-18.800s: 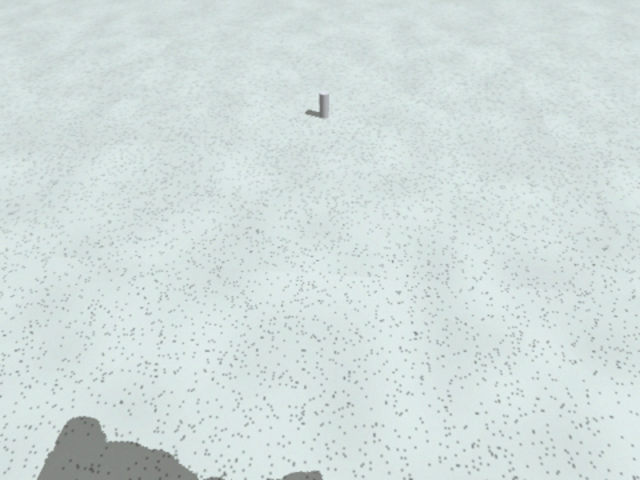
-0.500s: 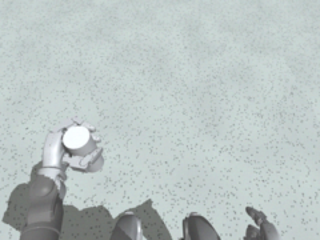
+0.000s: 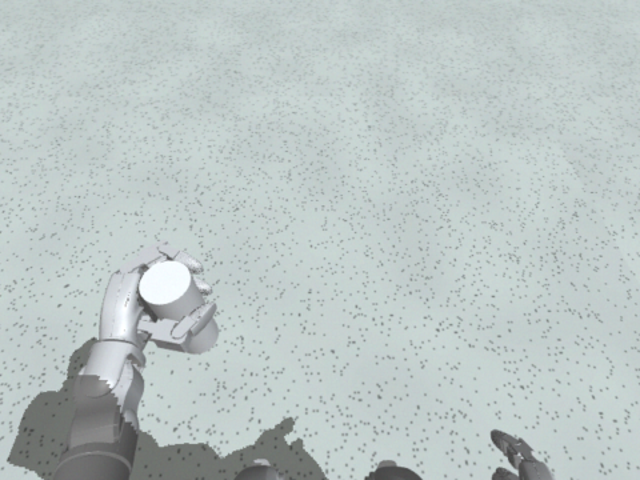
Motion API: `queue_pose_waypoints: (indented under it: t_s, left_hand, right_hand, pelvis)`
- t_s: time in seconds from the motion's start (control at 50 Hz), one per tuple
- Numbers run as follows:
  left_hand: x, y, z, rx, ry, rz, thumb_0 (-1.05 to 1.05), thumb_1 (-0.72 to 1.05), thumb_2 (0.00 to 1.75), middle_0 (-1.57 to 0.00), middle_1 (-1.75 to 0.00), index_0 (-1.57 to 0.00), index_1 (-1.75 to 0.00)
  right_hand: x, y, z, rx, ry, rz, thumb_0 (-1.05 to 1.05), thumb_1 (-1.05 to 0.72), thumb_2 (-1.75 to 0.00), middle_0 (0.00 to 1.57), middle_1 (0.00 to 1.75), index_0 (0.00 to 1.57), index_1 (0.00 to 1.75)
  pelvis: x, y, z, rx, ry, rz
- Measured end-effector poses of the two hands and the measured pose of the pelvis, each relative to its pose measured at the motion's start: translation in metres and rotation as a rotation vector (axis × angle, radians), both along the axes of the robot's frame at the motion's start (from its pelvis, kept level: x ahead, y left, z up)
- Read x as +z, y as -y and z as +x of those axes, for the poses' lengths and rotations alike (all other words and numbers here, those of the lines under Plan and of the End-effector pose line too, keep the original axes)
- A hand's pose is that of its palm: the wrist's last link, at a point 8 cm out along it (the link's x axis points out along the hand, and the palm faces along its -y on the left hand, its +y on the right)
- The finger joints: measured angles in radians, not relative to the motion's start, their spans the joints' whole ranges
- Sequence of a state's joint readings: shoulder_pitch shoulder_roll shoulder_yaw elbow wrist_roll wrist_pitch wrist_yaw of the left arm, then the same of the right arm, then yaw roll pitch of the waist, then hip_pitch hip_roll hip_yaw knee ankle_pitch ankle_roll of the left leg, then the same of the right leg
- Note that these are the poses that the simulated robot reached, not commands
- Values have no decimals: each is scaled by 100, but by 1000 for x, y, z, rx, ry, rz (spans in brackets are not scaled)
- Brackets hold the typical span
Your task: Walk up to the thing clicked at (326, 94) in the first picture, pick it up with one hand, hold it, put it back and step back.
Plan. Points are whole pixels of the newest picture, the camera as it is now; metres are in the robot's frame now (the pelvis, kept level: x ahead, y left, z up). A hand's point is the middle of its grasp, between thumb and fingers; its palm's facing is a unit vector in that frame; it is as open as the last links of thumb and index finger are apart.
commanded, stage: lift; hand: left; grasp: from the side
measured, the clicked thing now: (184, 311) +0.34 +0.18 +0.01
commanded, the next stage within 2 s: hold in 0.28 s
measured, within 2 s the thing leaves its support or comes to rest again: neither
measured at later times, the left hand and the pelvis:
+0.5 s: hand (190, 286) +0.35 +0.16 +0.06, palm faces -0.03 -1.00 +0.00, open 7.9 cm; pelvis +0.01 -0.01 +0.02, yaw +0 degrees
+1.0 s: hand (186, 281) +0.34 +0.16 +0.08, palm faces -0.03 -1.00 +0.00, open 7.9 cm; pelvis +0.01 +0.00 +0.03, yaw +0 degrees
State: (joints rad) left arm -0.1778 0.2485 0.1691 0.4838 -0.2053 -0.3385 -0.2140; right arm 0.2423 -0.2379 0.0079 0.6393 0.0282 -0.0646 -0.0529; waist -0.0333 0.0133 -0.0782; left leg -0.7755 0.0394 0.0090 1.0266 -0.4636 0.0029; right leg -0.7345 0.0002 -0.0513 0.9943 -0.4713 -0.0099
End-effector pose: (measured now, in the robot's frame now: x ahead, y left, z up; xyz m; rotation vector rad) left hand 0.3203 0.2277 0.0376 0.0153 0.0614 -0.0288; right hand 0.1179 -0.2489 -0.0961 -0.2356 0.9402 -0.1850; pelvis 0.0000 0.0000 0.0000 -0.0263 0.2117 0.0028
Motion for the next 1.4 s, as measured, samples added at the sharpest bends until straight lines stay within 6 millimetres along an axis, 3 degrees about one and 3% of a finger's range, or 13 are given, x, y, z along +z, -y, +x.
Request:
queue_pose_waypoints:
  t_s: [0.46, 0.94, 1.4]
  left_hand:
    - [24, 14, 7, -5, 16, -16, -4, -18, 116, -78, -118, -83, -121]
    - [41, 15, 4, -3, 34, -13, -4, -19, 116, -79, -117, -84, -119]
    - [40, 16, -4, -10, 24, -9, -4, -19, 116, -79, -117, -84, -120]
  right_hand:
    - [15, 6, 6, -7, -8, 9, 1, -89, -90, 20, 30, 21, 30]
    - [26, 2, 13, -3, 11, 18, 1, -91, -90, 20, 30, 21, 30]
    - [29, -1, 8, 6, 10, 27, 1, -91, -90, 20, 30, 20, 30]
  pelvis:
    - [19, 7, 11, -2, 54, 11]
    - [29, 5, 14, -2, 95, 13]
    - [33, 1, 11, -2, 110, 11]
